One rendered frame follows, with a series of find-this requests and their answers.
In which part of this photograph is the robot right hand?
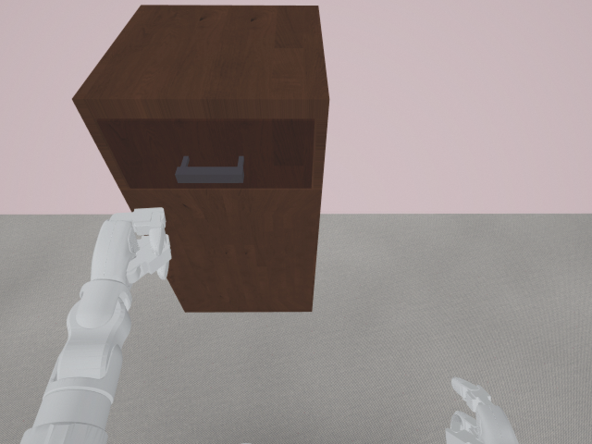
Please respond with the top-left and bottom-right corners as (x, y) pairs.
(445, 377), (519, 444)

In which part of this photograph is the robot left hand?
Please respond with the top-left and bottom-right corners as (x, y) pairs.
(91, 207), (172, 290)

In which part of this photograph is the drawer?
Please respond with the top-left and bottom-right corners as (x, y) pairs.
(97, 118), (315, 189)

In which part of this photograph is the handle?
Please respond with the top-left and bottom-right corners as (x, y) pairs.
(175, 156), (244, 183)

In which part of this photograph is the robot left forearm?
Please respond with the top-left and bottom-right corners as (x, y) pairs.
(20, 279), (132, 444)

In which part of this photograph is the cabinet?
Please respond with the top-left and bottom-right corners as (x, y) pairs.
(72, 5), (329, 313)

